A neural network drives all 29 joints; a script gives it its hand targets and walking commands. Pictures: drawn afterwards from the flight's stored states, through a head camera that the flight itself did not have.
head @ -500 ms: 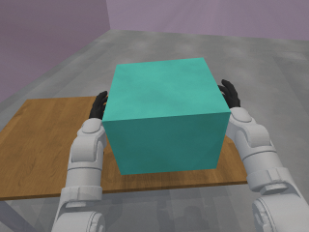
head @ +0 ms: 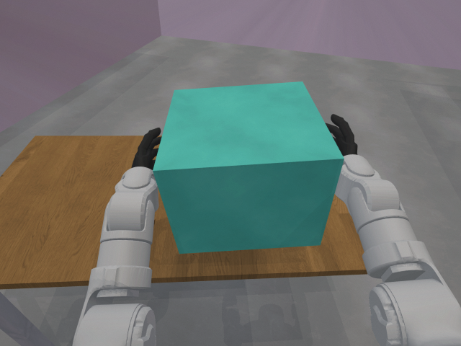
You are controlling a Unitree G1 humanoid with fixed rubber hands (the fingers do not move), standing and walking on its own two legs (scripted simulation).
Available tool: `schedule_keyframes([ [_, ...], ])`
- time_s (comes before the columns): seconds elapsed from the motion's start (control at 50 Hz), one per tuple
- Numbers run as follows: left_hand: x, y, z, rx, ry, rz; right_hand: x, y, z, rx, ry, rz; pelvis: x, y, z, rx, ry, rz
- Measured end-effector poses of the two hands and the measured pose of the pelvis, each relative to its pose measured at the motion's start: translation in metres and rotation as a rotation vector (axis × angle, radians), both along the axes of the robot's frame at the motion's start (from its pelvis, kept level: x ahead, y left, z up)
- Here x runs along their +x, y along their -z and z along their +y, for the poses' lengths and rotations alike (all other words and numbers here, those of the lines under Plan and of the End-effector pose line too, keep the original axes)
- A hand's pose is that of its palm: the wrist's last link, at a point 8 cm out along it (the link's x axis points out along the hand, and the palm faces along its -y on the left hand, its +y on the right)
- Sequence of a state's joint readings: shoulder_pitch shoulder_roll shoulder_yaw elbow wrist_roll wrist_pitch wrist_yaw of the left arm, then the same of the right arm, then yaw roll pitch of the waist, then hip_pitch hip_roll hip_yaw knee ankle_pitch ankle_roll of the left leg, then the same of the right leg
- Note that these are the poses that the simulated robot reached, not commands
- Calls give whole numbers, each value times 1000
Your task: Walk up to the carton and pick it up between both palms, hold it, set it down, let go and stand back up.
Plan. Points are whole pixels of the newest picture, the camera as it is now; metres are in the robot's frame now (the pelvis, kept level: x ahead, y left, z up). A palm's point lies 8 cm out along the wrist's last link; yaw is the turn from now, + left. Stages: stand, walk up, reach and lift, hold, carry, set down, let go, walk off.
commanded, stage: hold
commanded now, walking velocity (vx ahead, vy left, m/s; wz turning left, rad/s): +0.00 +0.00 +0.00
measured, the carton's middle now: (243, 163) +0.40 +0.00 +0.16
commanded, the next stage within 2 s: none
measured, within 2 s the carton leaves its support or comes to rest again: neither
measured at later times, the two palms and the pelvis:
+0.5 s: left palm (136, 170) +0.36 +0.18 +0.18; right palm (340, 155) +0.37 -0.16 +0.21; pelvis +0.00 -0.01 +0.00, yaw +1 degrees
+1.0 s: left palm (153, 174) +0.35 +0.15 +0.17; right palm (353, 166) +0.37 -0.19 +0.19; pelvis +0.00 -0.01 +0.00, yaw -1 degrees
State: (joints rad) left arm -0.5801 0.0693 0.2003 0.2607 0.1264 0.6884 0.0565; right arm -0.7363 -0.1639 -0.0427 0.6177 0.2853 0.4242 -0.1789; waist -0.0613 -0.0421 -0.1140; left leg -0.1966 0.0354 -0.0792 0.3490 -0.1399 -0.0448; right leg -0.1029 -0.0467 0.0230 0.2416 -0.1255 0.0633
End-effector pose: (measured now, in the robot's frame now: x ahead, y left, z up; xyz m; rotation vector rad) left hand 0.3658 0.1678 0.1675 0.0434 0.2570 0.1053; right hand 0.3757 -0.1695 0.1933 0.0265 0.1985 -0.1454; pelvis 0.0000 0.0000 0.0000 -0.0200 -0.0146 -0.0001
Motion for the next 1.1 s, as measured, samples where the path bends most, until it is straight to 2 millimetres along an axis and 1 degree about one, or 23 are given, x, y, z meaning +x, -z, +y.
schedule_keyframes([
  [0.16, -4, -3, -14, 17, -5, -17, -3, 6, -15, 14, -7, -17, 6, 0, -5, -2, 4, -9],
  [0.26, -8, -5, -16, 2, -9, -26, -6, 5, -16, 13, -12, -24, 7, 0, -9, -1, 4, -26],
  [0.34, -11, -8, -10, -10, -13, -32, -8, 0, -10, 3, -16, -25, 6, 0, -11, 1, 2, -36],
  [0.52, -9, -12, 11, -36, -13, -47, -5, -13, 11, -4, -14, -36, 1, 0, -7, 3, -12, -39],
  [0.62, -5, -9, 16, -34, -5, -39, -3, -13, 16, 0, -9, -29, -1, 0, -2, 2, -15, -28],
  [0.7, -4, -4, 12, -21, 0, -24, -3, -7, 12, 4, -3, -19, 0, 0, 0, 0, -14, -18],
  [0.82, -4, 0, -4, 3, 5, -7, -5, 5, -3, 17, 0, -7, 1, 0, 0, -2, -6, -9],
  [0.9, -6, 0, -13, 15, 5, -8, -8, 9, -13, 15, -3, -9, 2, 0, -3, -1, 4, -11],
  [1.0, -11, -4, -17, 14, -9, -20, -9, 7, -17, 10, -13, -20, 2, 0, -8, 0, 10, -17],
  [1.1, -14, -10, -10, -5, -22, -35, -8, -2, -10, 1, -26, -31, 2, 0, -12, 3, 7, -29],
])
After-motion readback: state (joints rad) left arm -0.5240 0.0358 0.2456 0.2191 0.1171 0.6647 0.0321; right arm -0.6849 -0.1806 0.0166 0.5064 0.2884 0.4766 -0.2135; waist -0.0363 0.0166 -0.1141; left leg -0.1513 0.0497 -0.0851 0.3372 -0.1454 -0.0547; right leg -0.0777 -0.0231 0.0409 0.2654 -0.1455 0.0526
